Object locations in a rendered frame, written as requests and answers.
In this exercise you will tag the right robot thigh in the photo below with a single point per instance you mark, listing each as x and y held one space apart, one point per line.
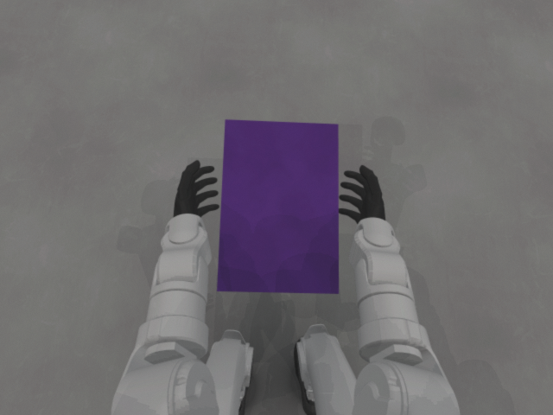
324 366

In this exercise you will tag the robot right upper arm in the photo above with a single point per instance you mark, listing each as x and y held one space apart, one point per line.
387 387

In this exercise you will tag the carton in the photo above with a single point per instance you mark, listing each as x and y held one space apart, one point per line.
279 218

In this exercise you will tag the robot right hand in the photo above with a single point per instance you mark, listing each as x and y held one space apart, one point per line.
372 204

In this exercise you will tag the right robot shin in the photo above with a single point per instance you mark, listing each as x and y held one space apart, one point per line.
314 329

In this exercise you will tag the robot left hand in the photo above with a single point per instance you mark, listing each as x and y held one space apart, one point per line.
186 200

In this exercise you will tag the robot right forearm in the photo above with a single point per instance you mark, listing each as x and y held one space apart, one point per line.
389 326

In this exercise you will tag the robot left forearm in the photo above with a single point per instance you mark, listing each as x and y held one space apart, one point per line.
175 325

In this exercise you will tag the robot left upper arm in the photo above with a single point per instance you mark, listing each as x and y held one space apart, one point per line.
182 386

